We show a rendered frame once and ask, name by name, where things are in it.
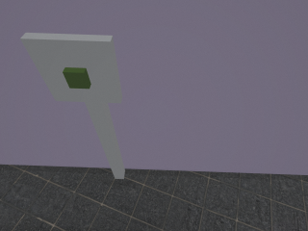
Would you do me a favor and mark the panel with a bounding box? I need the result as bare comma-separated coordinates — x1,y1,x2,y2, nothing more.
20,33,125,179

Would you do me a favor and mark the button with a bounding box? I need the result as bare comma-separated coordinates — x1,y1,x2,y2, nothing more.
63,67,91,90

